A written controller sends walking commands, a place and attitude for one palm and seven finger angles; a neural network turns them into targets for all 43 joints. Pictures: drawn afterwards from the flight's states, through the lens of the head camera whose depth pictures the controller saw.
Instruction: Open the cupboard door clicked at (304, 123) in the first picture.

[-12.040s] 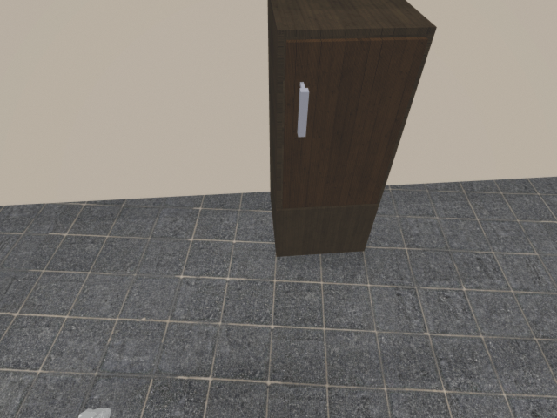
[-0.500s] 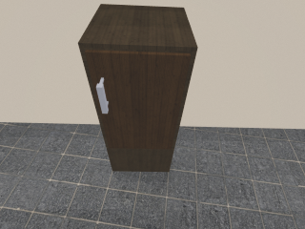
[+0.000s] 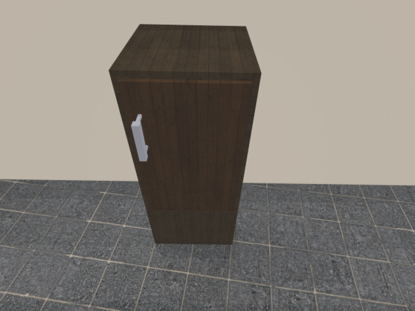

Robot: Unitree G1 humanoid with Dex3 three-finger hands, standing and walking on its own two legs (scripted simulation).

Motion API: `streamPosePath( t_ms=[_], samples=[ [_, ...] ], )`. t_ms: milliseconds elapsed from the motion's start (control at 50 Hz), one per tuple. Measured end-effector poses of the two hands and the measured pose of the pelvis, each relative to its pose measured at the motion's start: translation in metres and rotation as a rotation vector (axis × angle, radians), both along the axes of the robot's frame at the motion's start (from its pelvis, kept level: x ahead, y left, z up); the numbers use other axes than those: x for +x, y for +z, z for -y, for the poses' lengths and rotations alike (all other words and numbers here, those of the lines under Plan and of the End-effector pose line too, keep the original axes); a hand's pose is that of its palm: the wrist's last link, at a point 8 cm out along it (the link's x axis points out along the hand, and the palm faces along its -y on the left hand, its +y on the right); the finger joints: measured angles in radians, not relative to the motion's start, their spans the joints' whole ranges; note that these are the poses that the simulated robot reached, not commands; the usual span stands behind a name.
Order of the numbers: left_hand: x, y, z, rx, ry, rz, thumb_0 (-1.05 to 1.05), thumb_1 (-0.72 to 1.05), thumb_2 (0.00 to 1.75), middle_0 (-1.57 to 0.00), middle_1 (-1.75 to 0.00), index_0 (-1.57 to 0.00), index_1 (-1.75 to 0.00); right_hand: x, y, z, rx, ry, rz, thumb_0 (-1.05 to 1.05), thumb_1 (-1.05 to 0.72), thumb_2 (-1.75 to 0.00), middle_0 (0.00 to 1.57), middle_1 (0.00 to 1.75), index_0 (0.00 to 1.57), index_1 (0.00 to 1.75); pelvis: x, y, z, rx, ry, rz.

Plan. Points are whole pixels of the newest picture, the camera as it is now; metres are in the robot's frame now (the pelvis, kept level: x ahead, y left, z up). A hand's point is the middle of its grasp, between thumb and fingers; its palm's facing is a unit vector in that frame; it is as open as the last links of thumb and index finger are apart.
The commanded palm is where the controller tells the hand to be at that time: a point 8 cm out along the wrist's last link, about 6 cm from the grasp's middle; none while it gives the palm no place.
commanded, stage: look again from close up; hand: left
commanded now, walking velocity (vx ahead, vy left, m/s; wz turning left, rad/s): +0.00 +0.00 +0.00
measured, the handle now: (141, 137) +0.59 +0.23 -0.01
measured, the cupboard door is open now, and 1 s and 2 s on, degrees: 0 0 0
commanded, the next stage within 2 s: shuffle to correct the standing spot in 0.10 s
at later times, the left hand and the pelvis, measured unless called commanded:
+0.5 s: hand out of the picture -0.03 +0.17 -0.18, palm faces +0.06 -0.99 -0.15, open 7.4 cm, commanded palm none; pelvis +0.01 +0.01 +0.00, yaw +0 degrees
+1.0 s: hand out of the picture +0.05 +0.20 -0.18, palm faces +0.01 -0.98 -0.22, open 7.3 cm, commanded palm none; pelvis +0.02 +0.02 -0.01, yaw -1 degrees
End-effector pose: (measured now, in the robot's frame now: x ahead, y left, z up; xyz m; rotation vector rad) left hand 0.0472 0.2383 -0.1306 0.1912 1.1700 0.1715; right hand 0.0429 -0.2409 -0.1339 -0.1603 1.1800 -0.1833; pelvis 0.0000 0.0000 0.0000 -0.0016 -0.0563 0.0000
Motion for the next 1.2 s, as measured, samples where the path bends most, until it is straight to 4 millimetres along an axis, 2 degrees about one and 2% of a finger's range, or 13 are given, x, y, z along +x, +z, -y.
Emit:
streamPosePath(
  t_ms=[120,300,420,520,580,640,740,840,940,1040,1200],
  samples=[
    [-0.012,0.000,0.007,-0.015,-0.002,-0.034,0.01,0.91,0.90,-0.20,-0.30,-0.20,-0.30,-0.016,0.000,-0.002,0.015,0.003,-0.051,0.00,-0.91,-0.90,0.20,0.30,0.19,0.30,-0.005,0.003,0.002,0.001,0.001,-0.004],
    [-0.053,-0.008,0.017,-0.045,0.029,-0.159,0.01,0.92,0.90,-0.20,-0.30,-0.20,-0.30,-0.065,-0.006,-0.016,0.052,-0.025,-0.203,0.00,-0.91,-0.90,0.20,0.30,0.19,0.30,-0.006,0.005,0.001,-0.001,0.002,-0.009],
    [-0.079,-0.015,0.022,-0.078,0.066,-0.245,0.01,0.91,0.90,-0.20,-0.30,-0.20,-0.30,-0.093,-0.009,-0.028,0.065,-0.058,-0.303,0.00,-0.91,-0.90,0.20,0.30,0.20,0.30,0.003,0.001,-0.004,-0.009,-0.001,-0.018],
    [-0.087,-0.020,0.023,-0.105,0.087,-0.303,0.01,0.91,0.90,-0.20,-0.30,-0.20,-0.30,-0.101,-0.009,-0.040,0.065,-0.090,-0.344,0.00,-0.91,-0.90,0.20,0.30,0.19,0.30,0.018,-0.002,-0.011,-0.010,-0.008,-0.025],
    [-0.080,-0.021,0.023,-0.112,0.081,-0.324,0.01,0.91,0.90,-0.20,-0.30,-0.20,-0.30,-0.098,-0.010,-0.048,0.070,-0.111,-0.351,0.00,-0.91,-0.90,0.20,0.30,0.19,0.30,0.030,-0.004,-0.015,-0.007,-0.016,-0.025],
    [-0.064,-0.021,0.024,-0.107,0.073,-0.321,0.01,0.91,0.90,-0.20,-0.30,-0.20,-0.30,-0.090,-0.013,-0.055,0.076,-0.125,-0.355,0.00,-0.91,-0.90,0.20,0.30,0.19,0.30,0.041,-0.005,-0.017,-0.008,-0.023,-0.025],
    [-0.031,-0.020,0.027,-0.103,0.060,-0.274,0.01,0.91,0.90,-0.20,-0.30,-0.20,-0.30,-0.062,-0.013,-0.066,0.088,-0.132,-0.324,0.00,-0.91,-0.90,0.20,0.30,0.19,0.30,0.049,-0.002,-0.018,-0.014,-0.019,-0.030],
    [-0.016,-0.016,0.013,-0.062,0.049,-0.254,0.04,0.94,0.90,-0.20,-0.30,-0.20,-0.30,-0.030,-0.013,-0.067,0.089,-0.122,-0.243,0.00,-0.91,-0.90,0.20,0.30,0.20,0.30,0.045,0.001,-0.019,-0.017,-0.021,-0.035],
    [-0.006,-0.016,-0.002,-0.028,0.044,-0.191,0.03,0.93,0.90,-0.20,-0.30,-0.20,-0.30,-0.025,-0.015,-0.051,0.053,-0.104,-0.228,0.03,-0.94,-0.90,0.20,0.30,0.20,0.30,0.035,-0.003,-0.020,-0.012,-0.024,-0.038],
    [-0.002,-0.022,-0.014,-0.029,-0.008,-0.147,0.02,0.92,0.90,-0.20,-0.30,-0.20,-0.30,-0.016,-0.007,-0.034,0.005,-0.076,-0.135,0.03,-0.94,-0.90,0.20,0.30,0.20,0.30,0.019,-0.007,-0.025,-0.012,-0.024,-0.039],
    [0.001,-0.013,-0.019,-0.033,-0.037,-0.112,0.01,0.91,0.90,-0.20,-0.30,-0.20,-0.30,-0.011,-0.004,-0.037,0.010,-0.017,-0.067,0.01,-0.92,-0.90,0.20,0.30,0.19,0.30,0.011,-0.003,-0.030,-0.004,-0.035,-0.019]
  ],
)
